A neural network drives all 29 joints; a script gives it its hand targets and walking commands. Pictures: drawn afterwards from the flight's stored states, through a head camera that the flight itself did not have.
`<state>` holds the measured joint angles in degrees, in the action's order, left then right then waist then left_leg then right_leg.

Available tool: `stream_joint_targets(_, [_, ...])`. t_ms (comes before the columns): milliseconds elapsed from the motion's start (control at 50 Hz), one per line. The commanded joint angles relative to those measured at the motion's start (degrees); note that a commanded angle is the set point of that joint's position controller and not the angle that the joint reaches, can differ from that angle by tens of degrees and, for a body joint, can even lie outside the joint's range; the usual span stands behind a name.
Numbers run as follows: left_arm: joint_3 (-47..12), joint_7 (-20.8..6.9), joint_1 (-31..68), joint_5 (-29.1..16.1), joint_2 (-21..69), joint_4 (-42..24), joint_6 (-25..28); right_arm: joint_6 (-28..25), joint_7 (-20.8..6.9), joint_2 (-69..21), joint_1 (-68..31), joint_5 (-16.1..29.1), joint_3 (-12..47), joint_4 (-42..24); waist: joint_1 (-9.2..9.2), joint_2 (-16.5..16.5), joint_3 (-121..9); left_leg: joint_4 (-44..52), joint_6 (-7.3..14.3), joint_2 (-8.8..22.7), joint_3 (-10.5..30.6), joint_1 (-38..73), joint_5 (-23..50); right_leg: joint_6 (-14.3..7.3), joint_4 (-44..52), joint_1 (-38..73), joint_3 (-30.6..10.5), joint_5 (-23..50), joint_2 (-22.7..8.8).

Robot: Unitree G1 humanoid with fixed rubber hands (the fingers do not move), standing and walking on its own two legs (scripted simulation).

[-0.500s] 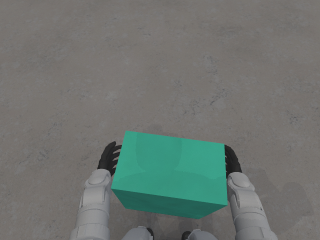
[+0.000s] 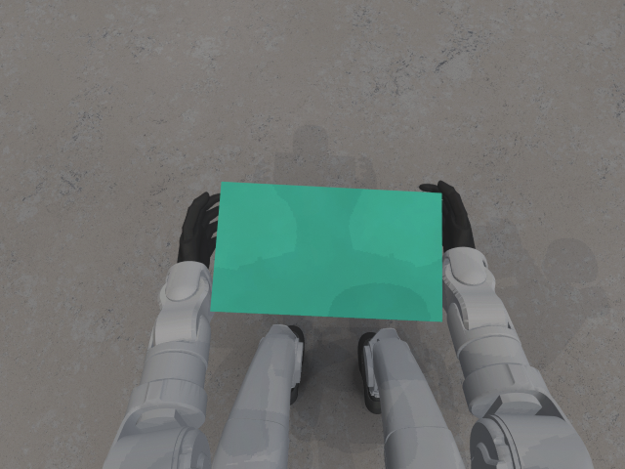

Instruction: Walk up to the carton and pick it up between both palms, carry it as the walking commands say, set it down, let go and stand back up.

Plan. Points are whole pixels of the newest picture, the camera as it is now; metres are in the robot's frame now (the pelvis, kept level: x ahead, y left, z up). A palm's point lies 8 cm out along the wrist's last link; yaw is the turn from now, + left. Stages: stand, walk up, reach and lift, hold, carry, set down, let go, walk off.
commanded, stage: set down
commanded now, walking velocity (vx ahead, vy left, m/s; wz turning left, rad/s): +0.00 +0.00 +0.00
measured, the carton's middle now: (323, 260) +0.34 +0.03 -0.15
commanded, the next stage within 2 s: none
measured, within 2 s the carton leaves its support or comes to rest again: neither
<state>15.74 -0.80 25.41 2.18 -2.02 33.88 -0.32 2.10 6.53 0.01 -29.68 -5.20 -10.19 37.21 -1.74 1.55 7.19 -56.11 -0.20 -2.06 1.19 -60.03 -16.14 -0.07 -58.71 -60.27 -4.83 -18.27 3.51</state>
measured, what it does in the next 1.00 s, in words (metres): lowers itself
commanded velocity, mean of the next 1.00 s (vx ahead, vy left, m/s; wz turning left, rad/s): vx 0.00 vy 0.00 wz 0.00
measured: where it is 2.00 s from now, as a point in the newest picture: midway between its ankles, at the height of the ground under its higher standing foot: (331, 383)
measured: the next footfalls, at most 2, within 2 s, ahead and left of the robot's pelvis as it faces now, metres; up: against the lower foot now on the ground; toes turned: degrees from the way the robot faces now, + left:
none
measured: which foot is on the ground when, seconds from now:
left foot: down 0.00-1.00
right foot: down 0.00-1.00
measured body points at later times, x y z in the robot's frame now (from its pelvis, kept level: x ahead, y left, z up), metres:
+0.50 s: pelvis +0.01 +0.01 -0.08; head +0.24 +0.01 +0.31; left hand +0.39 +0.21 -0.19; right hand +0.43 -0.13 -0.19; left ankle +0.10 +0.12 -0.66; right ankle +0.09 -0.11 -0.66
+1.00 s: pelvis -0.02 +0.00 -0.16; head +0.25 +0.01 +0.20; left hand +0.40 +0.21 -0.28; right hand +0.44 -0.13 -0.28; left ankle +0.10 +0.12 -0.66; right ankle +0.09 -0.11 -0.66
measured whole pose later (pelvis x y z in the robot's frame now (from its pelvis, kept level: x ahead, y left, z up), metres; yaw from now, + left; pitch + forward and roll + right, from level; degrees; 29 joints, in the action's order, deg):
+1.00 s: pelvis -0.02 +0.00 -0.16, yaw +1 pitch +35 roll +1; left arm 18.8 1.4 41.9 -2.2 -4.8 37.1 -5.6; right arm 5.3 7.5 5.2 -48.3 2.8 -11.3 44.6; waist -1.7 1.5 1.0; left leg -94.5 -0.8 -3.0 1.2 -103.1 -26.5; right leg 1.0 -96.3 -102.5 -3.0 -28.8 4.8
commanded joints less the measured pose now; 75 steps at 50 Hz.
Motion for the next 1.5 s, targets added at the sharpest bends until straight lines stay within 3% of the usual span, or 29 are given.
stream_joint_targets(0, [-20.6, -1.2, 37.2, -3.4, 21.7, -4.1, -0.2, -1.7, -3.4, -28.6, -34.4, 2.6, 18.0, -2.6, -1.3, 3.0, -47.3, -2.5, 0.8, -4.0, 1.2, 10.9, -11.5, 0.2, 1.8, 7.4, 1.8, -14.5, 2.1])
stream_joint_targets(40, [-19.6, -1.6, 39.1, -3.4, 23.5, -2.1, -0.4, -1.7, -3.7, -30.7, -37.8, 3.2, 18.4, -2.6, -2.13, 3.7, -47.7, -4.6, 0.9, -4.0, 1.2, 8.1, -12.0, 0.2, 0.4, 6.6, 1.0, -15.7, 2.3])
stream_joint_targets(100, [-20.0, -2.1, 41.8, -3.6, 27.4, -1.2, -0.5, -1.8, -4.3, -34.0, -39.6, 3.2, 18.0, -0.6, -1.26, 2.9, -49.6, -7.4, 0.6, -4.3, 1.4, 5.2, -10.2, 0.1, -2.8, 3.6, 1.1, -13.4, 2.9])
stream_joint_targets(180, [-20.3, -2.6, 43.8, -3.1, 31.6, -0.8, -0.7, -1.7, -5.5, -38.6, -40.8, 3.4, 18.6, 1.5, -1.53, 2.4, -53.0, -10.6, 0.3, -4.5, 1.6, 2.3, -6.6, 0.3, -7.5, -1.3, 1.6, -8.8, 4.0])
stream_joint_targets(220, [-22.8, -2.9, 45.7, -4.0, 34.8, -3.1, -0.7, -1.6, -5.9, -41.5, -39.8, 3.3, 18.7, 1.9, 0.34, 1.5, -56.6, -12.5, -0.1, -4.9, 1.8, 1.9, -3.7, 0.4, -9.8, -2.8, 1.7, -5.3, 4.6])
stream_joint_targets(280, [-24.8, -3.4, 46.1, -4.6, 37.8, -4.6, -0.9, -1.5, -6.3, -44.5, -37.7, 3.4, 19.6, 2.0, 1.41, 0.7, -61.8, -15.2, -0.4, -5.2, 1.9, 1.1, 1.5, 0.5, -12.9, -4.9, 1.7, 0.1, 5.4])
stream_joint_targets(380, [-28.3, -3.9, 44.2, -6.0, 41.1, -8.5, -1.3, -1.1, -7.0, -47.9, -37.0, 6.5, 24.1, -2.7, 0.82, 0.3, -72.5, -20.2, -0.7, -5.8, 1.8, 0.5, 12.3, 1.1, -17.8, -4.9, 1.8, 10.4, 6.5])
stream_joint_targets(460, [-29.8, -4.2, 43.7, -6.8, 41.9, -9.6, -1.9, -0.9, -7.2, -47.1, -38.7, 8.3, 26.4, -5.6, 0.77, 0.1, -75.7, -23.5, -1.0, -6.0, 1.6, -1.4, 15.1, 1.4, -20.3, -6.7, 1.9, 12.7, 6.6])
stream_joint_targets(580, [-27.6, -5.2, 45.0, -5.1, 41.0, -3.6, -3.6, 0.7, -7.2, -45.6, -39.8, 5.8, 22.8, 0.7, 1.58, 1.2, -65.6, -25.5, -1.2, -5.8, 0.8, -12.2, 7.4, 1.5, -22.1, -13.7, 2.8, 6.3, 6.2])
stream_joint_targets(680, [-25.7, -5.5, 51.4, -5.0, 39.2, -3.0, -4.1, 1.4, -7.2, -44.8, -46.0, 6.1, 21.2, 2.3, 0.2, 1.3, -62.6, -27.3, -1.0, -5.5, -0.4, -17.7, 1.0, 1.3, -24.0, -17.3, 3.1, 0.0, 6.2])
stream_joint_targets(740, [-26.5, -5.3, 54.7, -6.3, 38.4, -4.3, -3.9, 1.2, -6.9, -44.8, -51.3, 7.9, 22.9, -1.1, -1.01, 2.0, -66.0, -29.2, -0.9, -5.5, -1.0, -18.3, 0.7, 1.3, -26.0, -17.1, 3.2, -0.6, 6.4])
stream_joint_targets(860, [-28.6, -3.9, 61.1, -8.6, 35.3, -7.7, -3.8, 1.5, -5.3, -42.9, -56.8, 10.3, 24.6, -4.9, -0.57, 2.2, -74.9, -33.0, -0.9, -5.6, -1.9, -17.8, 0.5, 1.7, -29.5, -15.8, 4.1, 0.1, 6.9])
stream_joint_targets(880, [-28.5, -3.5, 61.4, -8.6, 34.4, -8.1, -3.9, 1.6, -5.0, -42.4, -57.8, 10.8, 25.1, -5.6, -1.24, 2.6, -76.2, -33.5, -0.7, -5.6, -2.2, -18.0, 0.7, 1.8, -30.1, -15.4, 4.3, 0.3, 7.0])
stream_joint_targets(1000, [-27.2, -3.0, 64.9, -7.4, 33.3, -4.9, -5.3, 3.3, -4.6, -40.0, -59.1, 8.7, 21.0, 0.7, 0.17, 2.1, -70.5, -35.3, -0.8, -5.5, -2.6, -22.3, -5.5, 1.7, -32.2, -21.2, 5.2, -5.5, 6.8])
stream_joint_targets(1080, [-25.0, -4.2, 66.8, -5.8, 33.9, -1.1, -6.2, 4.4, -5.8, -40.4, -60.6, 7.0, 17.8, 5.6, 0.56, 2.3, -64.9, -36.8, -0.6, -5.3, -2.6, -26.8, -8.3, 1.5, -33.5, -25.8, 5.2, -8.7, 6.6])
stream_joint_targets(1240, [-26.2, -5.2, 70.8, -7.4, 36.0, -2.1, -5.5, 3.8, -7.0, -42.9, -66.2, 9.7, 20.3, 1.9, -0.68, 2.7, -72.8, -41.6, -0.4, -5.2, -2.5, -27.2, -2.0, 1.7, -38.4, -26.5, 5.5, -3.0, 6.8])
stream_joint_targets(1360, [-32.2, -3.8, 75.4, -11.7, 33.6, -9.2, -4.6, 3.1, -6.1, -41.4, -68.6, 13.5, 24.9, -4.2, -0.02, 1.8, -85.0, -45.3, -0.8, -5.4, -2.3, -21.5, 5.6, 2.0, -42.4, -24.0, 5.9, 3.9, 6.9])
stream_joint_targets(1420, [-33.6, -2.6, 77.2, -13.6, 31.5, -10.1, -4.5, 3.1, -5.4, -37.8, -70.4, 14.5, 26.0, -5.1, 0.63, 1.1, -87.5, -46.6, -1.0, -5.2, -2.5, -19.2, 5.1, 1.8, -43.6, -23.7, 6.4, 2.8, 6.5])
stream_joint_targets(1480, [-34.0, -1.4, 79.0, -14.6, 28.5, -10.9, -4.7, 3.5, -4.7, -34.3, -72.3, 15.3, 27.0, -6.0, 0.08, 1.3, -91.8, -48.1, -1.1, -4.8, -3.1, -16.9, 4.9, 1.8, -44.6, -21.2, 6.5, 2.2, 5.9])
